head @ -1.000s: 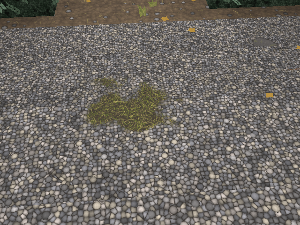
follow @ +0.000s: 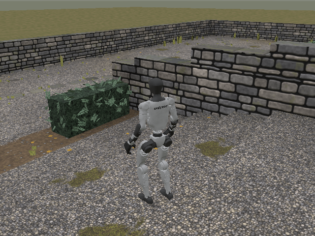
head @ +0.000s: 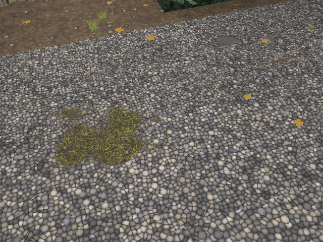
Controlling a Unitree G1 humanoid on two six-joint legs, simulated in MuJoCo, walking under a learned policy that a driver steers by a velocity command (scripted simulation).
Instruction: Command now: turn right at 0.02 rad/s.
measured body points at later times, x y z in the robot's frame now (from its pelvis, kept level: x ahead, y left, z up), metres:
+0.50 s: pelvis +0.01 +0.00 +0.00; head +0.04 +0.00 +0.45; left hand +0.10 +0.29 -0.12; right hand +0.16 -0.28 -0.11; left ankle +0.03 +0.10 -0.73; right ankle -0.04 -0.12 -0.73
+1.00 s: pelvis +0.12 +0.04 +0.00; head +0.12 +0.04 +0.45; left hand +0.17 +0.29 -0.14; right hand +0.10 -0.22 -0.14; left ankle +0.04 +0.11 -0.73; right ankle +0.08 -0.11 -0.64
